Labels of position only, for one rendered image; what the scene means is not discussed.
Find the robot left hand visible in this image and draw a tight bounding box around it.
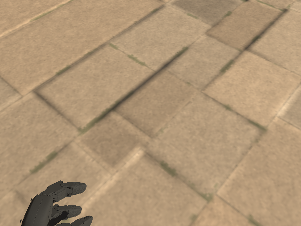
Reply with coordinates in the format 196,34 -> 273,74
20,181 -> 93,226

